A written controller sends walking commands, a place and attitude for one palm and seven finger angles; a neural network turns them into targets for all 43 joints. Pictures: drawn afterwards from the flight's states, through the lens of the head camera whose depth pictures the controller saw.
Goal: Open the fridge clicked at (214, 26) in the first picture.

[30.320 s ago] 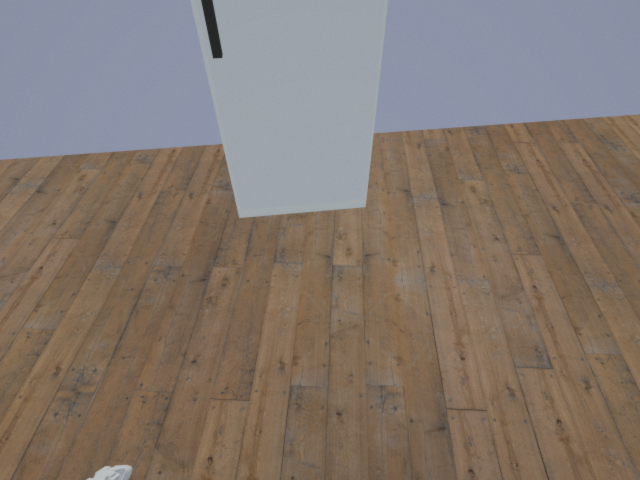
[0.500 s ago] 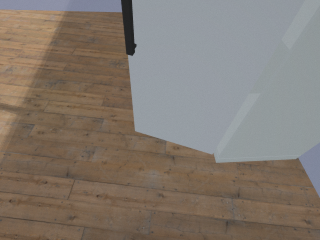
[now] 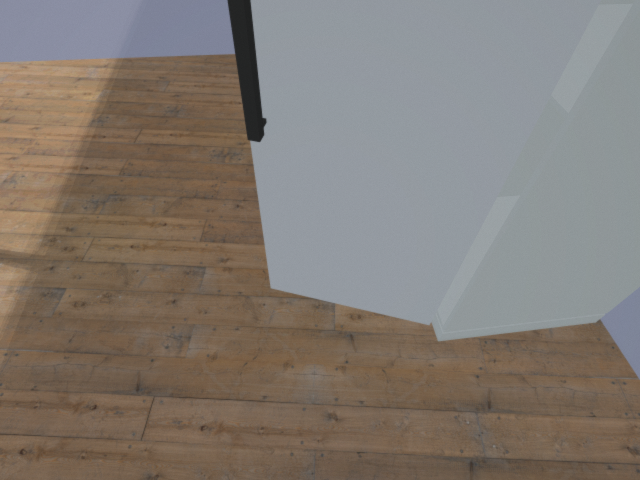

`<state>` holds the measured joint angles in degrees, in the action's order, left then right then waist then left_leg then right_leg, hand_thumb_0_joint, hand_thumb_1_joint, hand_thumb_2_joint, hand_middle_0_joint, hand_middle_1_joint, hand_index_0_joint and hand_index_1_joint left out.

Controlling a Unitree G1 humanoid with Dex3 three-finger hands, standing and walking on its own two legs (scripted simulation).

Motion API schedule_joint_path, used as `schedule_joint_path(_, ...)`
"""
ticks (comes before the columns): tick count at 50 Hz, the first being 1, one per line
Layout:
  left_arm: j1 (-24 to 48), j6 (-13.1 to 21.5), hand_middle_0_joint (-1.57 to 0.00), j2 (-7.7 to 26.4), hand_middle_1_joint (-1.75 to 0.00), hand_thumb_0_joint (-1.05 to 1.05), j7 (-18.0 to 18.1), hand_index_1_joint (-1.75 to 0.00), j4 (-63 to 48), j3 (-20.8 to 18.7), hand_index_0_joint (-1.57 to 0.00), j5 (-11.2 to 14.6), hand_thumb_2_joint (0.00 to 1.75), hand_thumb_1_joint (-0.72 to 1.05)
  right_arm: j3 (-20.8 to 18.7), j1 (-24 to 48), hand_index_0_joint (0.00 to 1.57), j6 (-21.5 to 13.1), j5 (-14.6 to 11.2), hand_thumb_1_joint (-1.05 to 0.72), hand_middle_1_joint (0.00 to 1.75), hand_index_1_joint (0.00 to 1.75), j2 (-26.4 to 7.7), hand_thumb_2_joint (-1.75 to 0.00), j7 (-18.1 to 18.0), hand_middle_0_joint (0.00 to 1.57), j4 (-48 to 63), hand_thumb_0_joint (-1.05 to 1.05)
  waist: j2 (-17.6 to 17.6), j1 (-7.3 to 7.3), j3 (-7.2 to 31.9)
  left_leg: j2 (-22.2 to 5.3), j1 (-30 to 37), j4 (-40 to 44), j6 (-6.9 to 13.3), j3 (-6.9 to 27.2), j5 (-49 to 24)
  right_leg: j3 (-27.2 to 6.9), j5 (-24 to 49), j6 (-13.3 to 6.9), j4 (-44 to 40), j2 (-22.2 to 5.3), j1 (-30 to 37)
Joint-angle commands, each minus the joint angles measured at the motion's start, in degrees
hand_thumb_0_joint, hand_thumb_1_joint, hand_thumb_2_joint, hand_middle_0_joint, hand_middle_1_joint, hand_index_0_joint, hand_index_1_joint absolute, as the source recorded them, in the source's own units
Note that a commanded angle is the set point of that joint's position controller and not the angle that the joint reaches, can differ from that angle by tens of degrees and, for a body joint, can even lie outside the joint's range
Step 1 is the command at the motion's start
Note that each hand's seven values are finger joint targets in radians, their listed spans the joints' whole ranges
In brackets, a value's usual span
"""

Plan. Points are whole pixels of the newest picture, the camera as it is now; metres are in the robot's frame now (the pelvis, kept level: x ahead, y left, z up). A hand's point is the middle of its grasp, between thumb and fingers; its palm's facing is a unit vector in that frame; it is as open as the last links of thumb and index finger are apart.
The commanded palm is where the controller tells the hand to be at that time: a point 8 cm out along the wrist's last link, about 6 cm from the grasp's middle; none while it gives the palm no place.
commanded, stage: let the arm hang, fingers relaxed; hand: left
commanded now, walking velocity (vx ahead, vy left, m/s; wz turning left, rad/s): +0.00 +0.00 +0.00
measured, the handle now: (251, 57) +0.75 +0.16 +0.14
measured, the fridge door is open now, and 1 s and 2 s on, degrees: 68 68 68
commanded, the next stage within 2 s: look to check the result in 0.14 s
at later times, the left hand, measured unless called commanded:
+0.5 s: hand out of the picture +0.02 +0.17 -0.18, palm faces -0.02 -0.98 -0.20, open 7.3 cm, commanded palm none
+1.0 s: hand out of the picture +0.04 +0.17 -0.18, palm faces -0.03 -0.98 -0.21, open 7.3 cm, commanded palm none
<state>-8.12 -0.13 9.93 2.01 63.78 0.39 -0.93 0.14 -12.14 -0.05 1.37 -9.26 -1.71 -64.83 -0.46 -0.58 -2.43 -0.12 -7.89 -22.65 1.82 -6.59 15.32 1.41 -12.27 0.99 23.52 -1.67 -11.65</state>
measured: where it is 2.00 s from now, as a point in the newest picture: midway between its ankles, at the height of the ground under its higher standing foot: outside the picture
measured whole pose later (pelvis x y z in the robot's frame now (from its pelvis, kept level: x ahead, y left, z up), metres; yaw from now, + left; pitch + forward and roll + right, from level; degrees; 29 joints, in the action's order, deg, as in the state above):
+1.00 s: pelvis +0.01 -0.01 +0.00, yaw -1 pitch +0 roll +0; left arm -11.6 0.2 9.9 2.1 65.2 0.3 -0.8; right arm -0.1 -14.5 -0.1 1.1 -8.7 -2.1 -66.1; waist 0.2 -0.8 -2.6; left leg -1.4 -5.4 -20.7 0.5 -7.0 15.5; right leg 1.1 -12.7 -0.2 22.2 -0.2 -9.7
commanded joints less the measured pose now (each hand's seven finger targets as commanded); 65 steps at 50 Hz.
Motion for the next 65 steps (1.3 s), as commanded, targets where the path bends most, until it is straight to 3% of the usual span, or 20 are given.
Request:
schedule_joint_path(1, -3.86, 0.74, -0.20, 6.74, -0.30, 0.00, 0.11, -0.30, -0.82, -1.40, -0.20, -0.22, 0.90, 0.90, -1.19, -4.28, 0.20, -0.56, 0.00, -0.90, 0.30, 0.30, -6.24, -0.90, -0.45, 0.20, 0.90, 0.00, 1.49, 0.29, 2.32, -7.61, 0.25, 4.29, -0.07, 5.65, -16.34, -3.29, 12.99, -2.18, -1.27, -4.33, 2.35)
schedule_joint_path(5, -4.24, 0.83, -0.20, 6.74, -0.30, 0.00, 0.22, -0.30, -0.85, -1.43, -0.20, -0.18, 0.90, 0.90, -1.27, -4.68, 0.20, -0.62, -0.10, -0.90, 0.30, 0.30, -6.28, -0.90, -0.62, 0.20, 0.85, 0.00, 2.26, 0.09, 2.87, -7.68, 2.09, 3.57, -0.21, 5.25, -20.50, -3.13, 15.64, -2.33, -0.57, -4.33, 2.38)
schedule_joint_path(14, -5.55, 0.90, -0.20, 6.42, -0.30, 0.00, 0.22, -0.30, -0.06, -1.27, -0.20, -0.17, 0.90, 0.90, -1.34, -5.58, 0.20, -0.35, -0.28, -0.90, 0.30, 0.30, -5.89, -0.90, -0.71, 0.20, 0.44, 0.00, 0.10, -0.05, 1.38, -7.41, 1.94, 4.07, 0.03, 5.01, -15.50, -3.94, 14.34, -2.56, -2.03, -4.23, 2.03)
schedule_joint_path(19, -6.33, 0.98, -0.20, 6.32, -0.30, 0.00, 0.25, -0.30, 0.23, -1.19, -0.20, -0.15, 0.90, 0.90, -1.31, -6.15, 0.20, -0.44, -0.36, -0.90, 0.30, 0.30, -5.82, -0.90, -0.80, 0.20, 0.16, 0.00, 0.32, -0.15, 1.99, -7.42, 2.48, 3.97, 0.07, 4.74, -15.68, -4.04, 15.01, -2.63, -2.03, -4.29, 2.33)
schedule_joint_path(23, -6.49, 0.87, -0.20, 5.75, -0.30, 0.00, 0.25, -0.30, 0.55, -1.15, -0.20, -0.12, 0.90, 0.90, -1.20, -6.19, 0.20, -0.43, -0.26, -0.90, 0.30, 0.30, -5.27, -0.90, -0.88, 0.20, -0.26, 0.00, 0.87, -0.14, 0.26, -7.38, 1.61, 4.60, 0.06, 4.70, -14.29, -4.16, 13.98, -2.63, -2.32, -4.27, 1.69)
schedule_joint_path(26, -6.87, 1.04, -0.20, 5.83, -0.30, 0.00, 0.30, -0.30, 0.57, -1.25, -0.20, -0.11, 0.90, 0.90, -1.30, -6.81, 0.20, -0.55, -0.31, -0.90, 0.30, 0.30, -5.25, -0.90, -0.93, 0.20, -0.21, 0.00, 0.27, -0.18, 1.91, -7.38, 2.53, 4.02, 0.00, 4.51, -15.65, -4.08, 15.94, -2.72, -1.95, -4.42, 2.56)
schedule_joint_path(33, -6.94, 1.05, -0.20, 5.73, -0.30, 0.00, 0.33, -0.30, 0.61, -1.11, -0.20, -0.07, 0.90, 0.90, -1.26, -6.79, 0.20, -0.36, -0.26, -0.90, 0.30, 0.30, -5.10, -0.90, -0.94, 0.20, -0.42, 0.00, 1.00, -0.26, 0.06, -7.31, 1.74, 4.45, -0.14, 4.46, -13.55, -4.68, 15.21, -2.86, -2.83, -4.44, 1.91)
schedule_joint_path(34, -7.22, 1.18, -0.20, 6.05, -0.30, 0.00, 0.35, -0.30, 0.47, -1.28, -0.20, -0.15, 0.90, 0.90, -1.37, -7.07, 0.20, -0.45, -0.35, -0.90, 0.30, 0.30, -5.21, -0.90, -0.92, 0.20, -0.24, 0.00, 0.50, -0.25, 1.66, -7.30, 2.47, 4.10, -0.11, 4.49, -14.49, -4.72, 16.47, -2.96, -2.54, -4.41, 2.64)
schedule_joint_path(41, -6.44, 1.04, -0.20, 6.08, -0.30, 0.00, 0.24, -0.30, 0.38, -1.16, -0.20, -0.09, 0.90, 0.90, -1.29, -6.63, 0.20, -0.34, -0.25, -0.90, 0.30, 0.30, -5.17, -0.90, -0.82, 0.20, -0.34, 0.00, 0.71, -0.23, -0.79, -7.32, 1.42, 5.23, -0.17, 4.52, -11.54, -4.93, 13.25, -2.77, -3.62, -4.31, 1.33)
schedule_joint_path(46, -6.30, 1.32, -0.20, 6.50, -0.30, 0.00, 0.26, -0.30, 0.17, -1.30, -0.20, -0.05, 0.90, 0.90, -1.34, -6.95, 0.20, -0.55, -0.26, -0.90, 0.30, 0.30, -5.52, -0.90, -0.84, 0.20, -0.38, 0.00, 0.62, -0.29, 1.49, -7.40, 2.33, 4.94, -0.29, 4.32, -13.43, -4.88, 16.04, -2.88, -3.30, -4.57, 2.89)
schedule_joint_path(53, -5.84, 1.23, -0.20, 6.48, -0.30, 0.00, 0.26, -0.30, 0.02, -1.28, -0.20, -0.04, 0.90, 0.90, -1.32, -6.68, 0.20, -0.41, -0.23, -0.90, 0.30, 0.30, -5.59, -0.90, -0.82, 0.20, -0.41, 0.00, 0.79, -0.25, -0.59, -7.43, 1.36, 5.73, -0.38, 4.59, -11.52, -5.16, 13.61, -2.87, -4.17, -4.34, 1.96)
schedule_joint_path(59, -6.13, 1.41, -0.20, 7.05, -0.30, 0.00, 0.26, -0.30, -0.18, -1.37, -0.20, -0.06, 0.90, 0.90, -1.35, -7.11, 0.20, -0.64, -0.34, -0.90, 0.30, 0.30, -6.13, -0.90, -0.85, 0.20, -0.13, 0.00, 0.25, -0.17, 1.91, -7.47, 2.51, 5.13, -0.30, 4.75, -13.85, -5.04, 15.93, -2.97, -3.62, -4.43, 3.21)
schedule_joint_path(62, -5.62, 1.24, -0.20, 6.79, -0.30, 0.00, 0.22, -0.30, -0.02, -1.29, -0.20, 0.00, 0.90, 0.90, -1.28, -6.72, 0.20, -0.47, -0.27, -0.90, 0.30, 0.30, -5.86, -0.90, -0.84, 0.20, -0.41, 0.00, 0.99, -0.26, -0.12, -7.49, 1.48, 5.82, -0.43, 4.69, -11.77, -4.94, 13.59, -2.85, -4.21, -4.41, 2.29)
schedule_joint_path(65, -5.79, 1.30, -0.20, 6.89, -0.30, 0.00, 0.21, -0.30, -0.03, -1.28, -0.20, -0.02, 0.90, 0.90, -1.32, -6.70, 0.20, -0.47, -0.26, -0.90, 0.30, 0.30, -5.98, -0.90, -0.81, 0.20, -0.33, 0.00, 0.38, -0.32, 0.48, -7.40, 1.86, 5.49, -0.36, 4.75, -12.01, -5.00, 14.13, -2.91, -4.21, -4.53, 2.41)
